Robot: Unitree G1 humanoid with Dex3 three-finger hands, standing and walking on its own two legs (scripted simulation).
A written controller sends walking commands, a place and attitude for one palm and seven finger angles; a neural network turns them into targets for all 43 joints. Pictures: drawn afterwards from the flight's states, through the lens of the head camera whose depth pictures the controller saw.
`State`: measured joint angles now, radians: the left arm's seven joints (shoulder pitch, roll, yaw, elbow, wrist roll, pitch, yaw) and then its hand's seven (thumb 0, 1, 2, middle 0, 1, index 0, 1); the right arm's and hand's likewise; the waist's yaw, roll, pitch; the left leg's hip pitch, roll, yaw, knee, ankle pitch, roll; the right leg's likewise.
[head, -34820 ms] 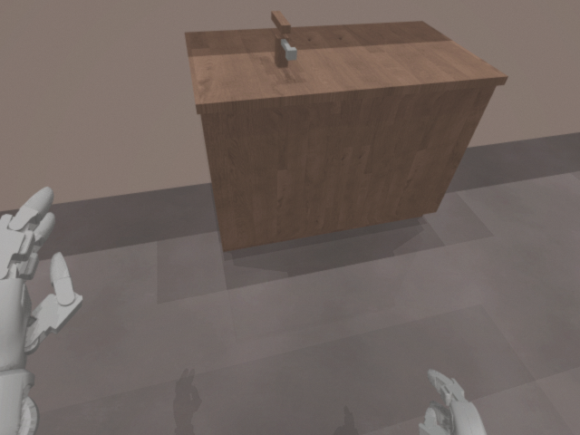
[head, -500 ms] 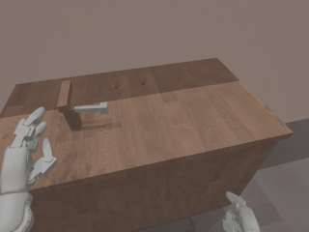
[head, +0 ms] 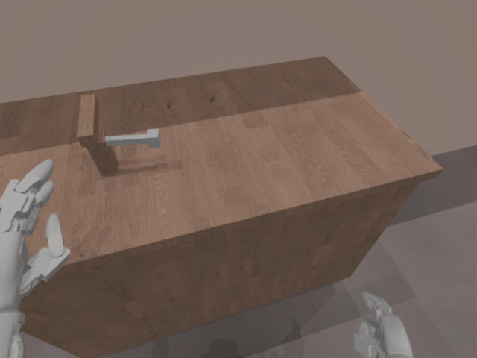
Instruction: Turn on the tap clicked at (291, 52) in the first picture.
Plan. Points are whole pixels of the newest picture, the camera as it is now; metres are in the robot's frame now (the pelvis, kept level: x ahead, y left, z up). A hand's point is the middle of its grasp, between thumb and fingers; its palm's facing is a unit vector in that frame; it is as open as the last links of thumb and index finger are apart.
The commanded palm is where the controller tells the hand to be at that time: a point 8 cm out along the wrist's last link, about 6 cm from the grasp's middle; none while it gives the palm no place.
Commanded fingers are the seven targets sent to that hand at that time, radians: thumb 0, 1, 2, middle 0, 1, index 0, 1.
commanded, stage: step back with the hand held close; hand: left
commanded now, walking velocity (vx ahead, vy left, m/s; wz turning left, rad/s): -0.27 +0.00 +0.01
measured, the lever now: (153, 138) +0.51 +0.23 +0.07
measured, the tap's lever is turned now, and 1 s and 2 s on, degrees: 79 79 79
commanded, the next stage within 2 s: stop stepping back and stand still in 0.86 s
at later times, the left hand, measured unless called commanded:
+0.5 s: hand (32, 298) +0.15 +0.24 +0.15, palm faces +0.35 -0.87 -0.35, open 7.4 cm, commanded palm +0.10 +0.30 +0.18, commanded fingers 0.00 0.90 0.90 -0.20 -0.30 -0.20 -0.30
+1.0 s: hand out of the picture +0.05 +0.24 +0.18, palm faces +0.31 -0.90 -0.31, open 7.4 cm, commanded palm +0.01 +0.29 +0.18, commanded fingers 0.00 0.90 0.90 -0.20 -0.30 -0.20 -0.30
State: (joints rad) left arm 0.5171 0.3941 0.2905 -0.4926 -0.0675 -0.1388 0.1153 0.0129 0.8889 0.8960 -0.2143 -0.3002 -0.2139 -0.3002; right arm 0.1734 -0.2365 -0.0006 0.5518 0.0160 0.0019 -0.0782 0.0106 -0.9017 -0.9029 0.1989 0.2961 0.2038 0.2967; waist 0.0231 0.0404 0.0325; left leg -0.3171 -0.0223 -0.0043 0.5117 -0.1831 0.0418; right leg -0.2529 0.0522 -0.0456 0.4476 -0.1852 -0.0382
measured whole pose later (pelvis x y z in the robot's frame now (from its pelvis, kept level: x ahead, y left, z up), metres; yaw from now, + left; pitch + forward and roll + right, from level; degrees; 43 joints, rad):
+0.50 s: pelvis -0.05 +0.01 -0.01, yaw +3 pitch +1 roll -4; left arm 0.50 0.38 0.28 -0.59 -0.05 -0.17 0.13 0.01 0.89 0.90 -0.21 -0.30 -0.21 -0.30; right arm 0.17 -0.20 0.00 0.59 0.02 -0.03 -0.07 0.01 -0.90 -0.90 0.20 0.30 0.21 0.30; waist 0.01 0.02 0.03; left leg -0.47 0.00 -0.03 0.62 -0.16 0.02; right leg -0.26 0.10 0.01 0.54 -0.29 -0.02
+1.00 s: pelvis -0.16 +0.02 +0.00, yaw -1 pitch +0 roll -1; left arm 0.47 0.38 0.28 -0.57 -0.06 -0.19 0.11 0.01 0.89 0.90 -0.21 -0.30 -0.21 -0.30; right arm 0.21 -0.16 0.03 0.65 0.01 -0.04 -0.05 0.01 -0.90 -0.90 0.20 0.30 0.21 0.30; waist 0.02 -0.04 -0.03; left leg -0.63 -0.05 0.00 1.22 -0.48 -0.05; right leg -0.19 0.02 0.01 0.45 -0.26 0.00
